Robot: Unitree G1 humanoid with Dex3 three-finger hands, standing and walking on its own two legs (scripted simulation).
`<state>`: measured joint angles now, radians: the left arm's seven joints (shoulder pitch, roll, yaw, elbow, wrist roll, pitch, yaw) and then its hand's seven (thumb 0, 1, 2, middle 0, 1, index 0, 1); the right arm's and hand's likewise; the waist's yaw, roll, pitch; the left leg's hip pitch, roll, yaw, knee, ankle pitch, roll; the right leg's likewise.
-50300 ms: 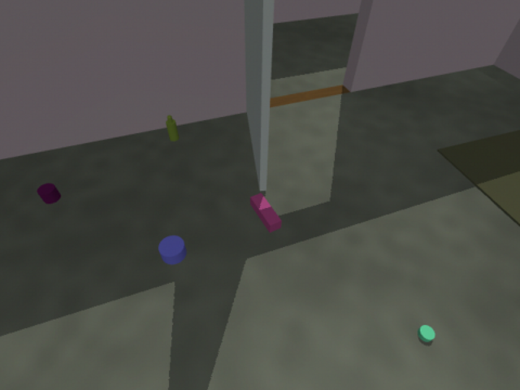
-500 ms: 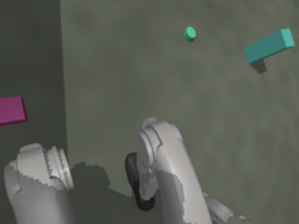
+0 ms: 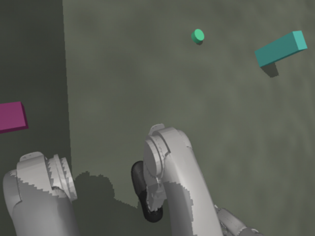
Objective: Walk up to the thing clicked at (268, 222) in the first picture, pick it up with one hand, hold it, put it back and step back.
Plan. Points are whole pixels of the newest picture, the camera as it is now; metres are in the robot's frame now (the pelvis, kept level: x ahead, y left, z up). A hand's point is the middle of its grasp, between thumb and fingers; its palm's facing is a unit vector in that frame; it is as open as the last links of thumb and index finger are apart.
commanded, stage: close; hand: left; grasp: from above
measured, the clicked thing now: out of the picture +0.40 +0.31 -0.27
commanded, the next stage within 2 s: none
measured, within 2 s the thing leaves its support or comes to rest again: neither
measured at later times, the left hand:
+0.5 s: hand out of the picture +0.39 +0.30 -0.26, palm faces -0.46 -0.13 -0.88, open 12.2 cm
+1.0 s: hand out of the picture +0.39 +0.30 -0.26, palm faces -0.46 -0.13 -0.88, open 12.3 cm
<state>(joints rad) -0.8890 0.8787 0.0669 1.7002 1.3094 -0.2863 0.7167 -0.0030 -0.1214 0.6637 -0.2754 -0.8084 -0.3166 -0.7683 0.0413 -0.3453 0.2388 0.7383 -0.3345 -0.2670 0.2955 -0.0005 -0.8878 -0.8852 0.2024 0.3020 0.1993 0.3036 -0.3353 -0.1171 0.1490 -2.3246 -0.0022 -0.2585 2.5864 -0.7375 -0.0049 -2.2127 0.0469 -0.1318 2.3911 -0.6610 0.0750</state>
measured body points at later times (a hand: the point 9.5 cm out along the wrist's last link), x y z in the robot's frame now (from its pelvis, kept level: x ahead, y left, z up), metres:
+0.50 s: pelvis +0.00 +0.00 +0.00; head +0.25 +0.13 +0.35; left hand +0.41 +0.31 -0.21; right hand +0.08 -0.26 -0.06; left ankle +0.06 +0.12 -0.26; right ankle +0.12 -0.13 -0.26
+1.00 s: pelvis +0.00 +0.00 +0.00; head +0.25 +0.13 +0.34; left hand +0.41 +0.31 -0.21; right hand +0.08 -0.26 -0.06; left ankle +0.06 +0.12 -0.26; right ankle +0.12 -0.13 -0.26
